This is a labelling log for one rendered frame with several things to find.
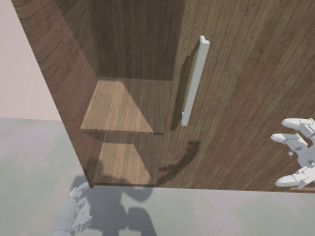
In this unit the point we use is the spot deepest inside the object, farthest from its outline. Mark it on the robot left hand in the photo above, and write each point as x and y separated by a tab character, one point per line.
69	210

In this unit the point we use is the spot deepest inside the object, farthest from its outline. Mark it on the robot right hand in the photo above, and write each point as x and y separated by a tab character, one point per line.
306	174

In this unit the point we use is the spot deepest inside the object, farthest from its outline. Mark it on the handle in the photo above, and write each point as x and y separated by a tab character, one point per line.
198	69

